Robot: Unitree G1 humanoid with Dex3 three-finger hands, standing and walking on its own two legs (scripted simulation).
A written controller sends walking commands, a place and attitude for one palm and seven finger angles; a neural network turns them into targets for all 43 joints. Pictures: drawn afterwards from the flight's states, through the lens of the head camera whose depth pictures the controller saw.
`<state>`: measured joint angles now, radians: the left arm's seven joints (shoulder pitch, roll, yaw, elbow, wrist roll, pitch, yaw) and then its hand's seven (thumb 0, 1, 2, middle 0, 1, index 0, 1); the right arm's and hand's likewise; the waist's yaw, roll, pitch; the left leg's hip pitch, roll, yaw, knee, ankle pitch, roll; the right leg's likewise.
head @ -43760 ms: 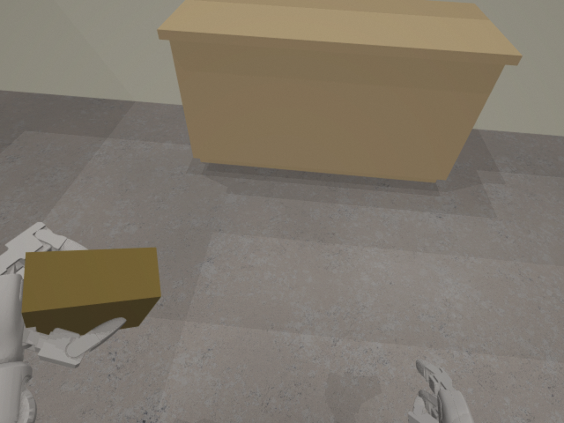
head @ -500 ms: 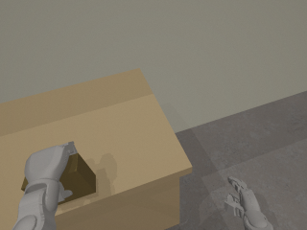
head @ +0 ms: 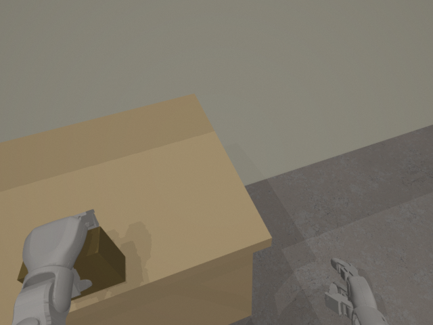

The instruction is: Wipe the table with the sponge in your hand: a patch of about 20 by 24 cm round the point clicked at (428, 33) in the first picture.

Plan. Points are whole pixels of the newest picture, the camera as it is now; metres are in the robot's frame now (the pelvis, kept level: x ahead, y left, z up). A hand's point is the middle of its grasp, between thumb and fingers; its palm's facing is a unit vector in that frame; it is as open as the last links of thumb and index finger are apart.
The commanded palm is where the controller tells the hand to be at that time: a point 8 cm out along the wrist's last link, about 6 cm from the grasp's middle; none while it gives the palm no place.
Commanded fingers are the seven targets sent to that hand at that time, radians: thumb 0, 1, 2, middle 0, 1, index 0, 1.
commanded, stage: wipe forward along the first lane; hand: left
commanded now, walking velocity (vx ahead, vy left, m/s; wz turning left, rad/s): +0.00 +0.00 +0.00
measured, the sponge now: (83, 271) +0.19 +0.29 +0.01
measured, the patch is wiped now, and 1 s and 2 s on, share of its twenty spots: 0.05 0.30 0.55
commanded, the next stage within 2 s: slide across to the middle lane in 1.64 s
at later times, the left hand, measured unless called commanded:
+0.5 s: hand (78, 234) +0.23 +0.31 +0.06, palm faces -0.04 -0.05 -1.00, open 9.8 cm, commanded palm +0.22 +0.30 +0.10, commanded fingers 0.00 0.10 1.30 -1.20 -1.60 -1.20 -1.60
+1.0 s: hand (82, 212) +0.28 +0.33 +0.06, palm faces -0.08 -0.03 -1.00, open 9.8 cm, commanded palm +0.27 +0.33 +0.10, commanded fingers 0.00 0.10 1.30 -1.20 -1.60 -1.20 -1.60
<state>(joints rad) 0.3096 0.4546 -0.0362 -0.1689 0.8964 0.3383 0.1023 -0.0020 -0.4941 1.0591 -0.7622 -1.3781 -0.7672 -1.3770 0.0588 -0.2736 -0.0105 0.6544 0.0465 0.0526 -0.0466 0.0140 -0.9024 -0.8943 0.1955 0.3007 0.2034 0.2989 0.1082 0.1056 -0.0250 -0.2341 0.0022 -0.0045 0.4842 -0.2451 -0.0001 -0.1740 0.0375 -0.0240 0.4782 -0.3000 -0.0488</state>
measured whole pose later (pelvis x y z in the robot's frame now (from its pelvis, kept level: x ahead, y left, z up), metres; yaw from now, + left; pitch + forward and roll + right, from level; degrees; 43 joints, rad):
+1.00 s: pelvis +0.00 +0.00 +0.00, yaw +2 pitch +4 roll +0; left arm -0.15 0.50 -0.02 0.32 0.94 0.28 0.08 0.00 -0.50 1.06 -0.77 -1.38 -0.77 -1.38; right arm 0.11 -0.30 -0.01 0.69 0.08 0.09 -0.06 0.01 -0.90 -0.89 0.20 0.30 0.20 0.30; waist 0.07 0.09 -0.05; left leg -0.35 0.00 -0.03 0.53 -0.25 0.00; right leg -0.27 0.03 -0.05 0.51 -0.30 -0.05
